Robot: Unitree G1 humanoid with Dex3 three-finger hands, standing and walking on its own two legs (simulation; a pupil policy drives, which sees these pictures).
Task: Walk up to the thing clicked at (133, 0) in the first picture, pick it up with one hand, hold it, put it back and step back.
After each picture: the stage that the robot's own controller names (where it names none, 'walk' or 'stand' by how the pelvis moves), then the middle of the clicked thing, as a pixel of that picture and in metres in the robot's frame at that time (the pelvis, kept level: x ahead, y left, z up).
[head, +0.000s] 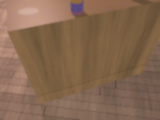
stand; out of the picture +0.97 -0.33 +0.14
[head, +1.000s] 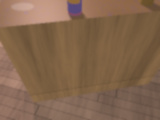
rise first; out of the picture +0.83 -0.31 +0.16
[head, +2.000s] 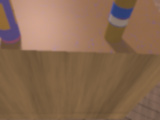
sink last; (121, 10) +0.54 -0.10 +0.17
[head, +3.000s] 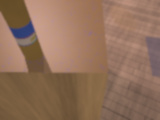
walk; (22, 28) +0.46 +0.21 +0.16
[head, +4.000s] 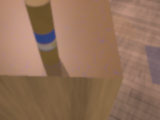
stand; (45, 34) +0.46 +0.15 +0.14
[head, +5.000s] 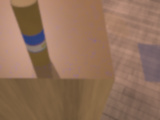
stand; (33, 35) +0.45 +0.18 +0.13
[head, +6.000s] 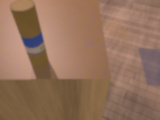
stand; (32, 38) +0.46 +0.19 +0.14
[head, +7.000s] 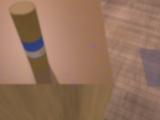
stand; (32, 42) +0.44 +0.18 +0.13
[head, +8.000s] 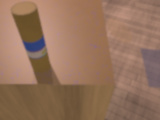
stand; (34, 42) +0.44 +0.18 +0.13
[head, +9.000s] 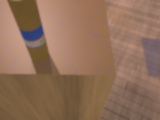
rise first; (32, 30) +0.46 +0.18 +0.14
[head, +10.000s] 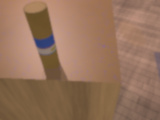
go down; (44, 39) +0.45 +0.18 +0.14
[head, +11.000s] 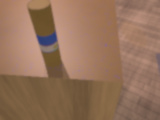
go down; (47, 37) +0.46 +0.17 +0.14
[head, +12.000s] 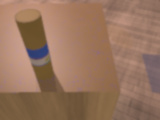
go down; (37, 49) +0.42 +0.16 +0.14
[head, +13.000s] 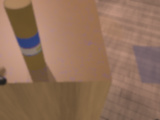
close in; (28, 38) +0.45 +0.17 +0.15
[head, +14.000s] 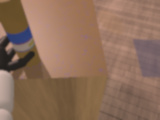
close; (19, 34) +0.45 +0.19 +0.16
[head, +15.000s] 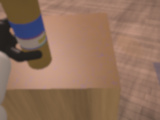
lift; (28, 25) +0.31 +0.13 +0.32
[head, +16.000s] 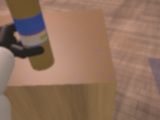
hold; (30, 24) +0.35 +0.14 +0.30
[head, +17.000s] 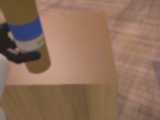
hold; (26, 28) +0.31 +0.14 +0.32
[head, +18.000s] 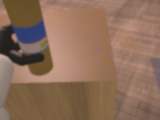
crouch; (30, 30) +0.32 +0.13 +0.30
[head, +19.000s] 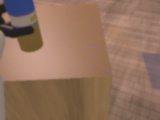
crouch; (20, 6) +0.40 +0.16 +0.32
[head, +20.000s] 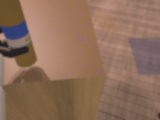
lower; (15, 29) +0.45 +0.18 +0.18
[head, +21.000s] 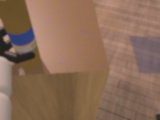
lower; (21, 34) +0.43 +0.17 +0.17
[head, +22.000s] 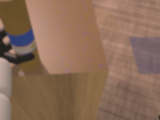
lower; (21, 35) +0.43 +0.17 +0.17
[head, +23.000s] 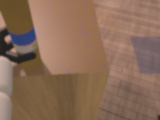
lower; (23, 34) +0.43 +0.17 +0.17
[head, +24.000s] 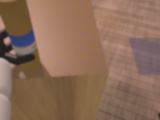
rest; (22, 36) +0.43 +0.17 +0.17
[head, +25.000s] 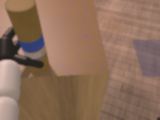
withdraw; (32, 41) +0.42 +0.15 +0.16
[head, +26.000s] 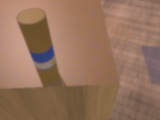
sink last; (42, 51) +0.39 +0.14 +0.15
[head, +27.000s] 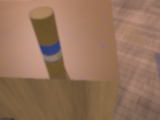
stand; (50, 46) +0.42 +0.15 +0.14
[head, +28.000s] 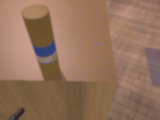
stand; (44, 46) +0.41 +0.14 +0.14
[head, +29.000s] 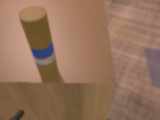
stand; (42, 48) +0.40 +0.15 +0.14
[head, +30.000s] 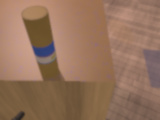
stand; (43, 47) +0.41 +0.15 +0.14
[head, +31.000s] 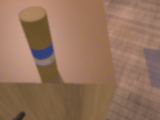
stand; (42, 48) +0.40 +0.15 +0.14
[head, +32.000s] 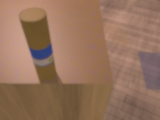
walk; (41, 49) +0.40 +0.15 +0.14
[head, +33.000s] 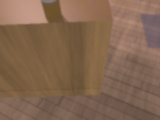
walk; out of the picture +0.63 +0.14 +0.17
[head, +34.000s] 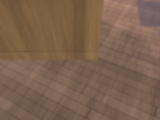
walk; out of the picture +1.03 +0.12 +0.17
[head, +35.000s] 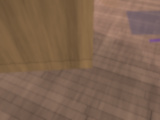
stand; out of the picture +1.05 +0.19 +0.16
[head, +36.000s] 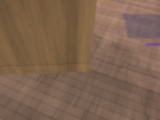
stand; out of the picture +0.99 +0.16 +0.14
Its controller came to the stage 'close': yes
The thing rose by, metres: 0.21
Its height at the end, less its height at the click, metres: +0.00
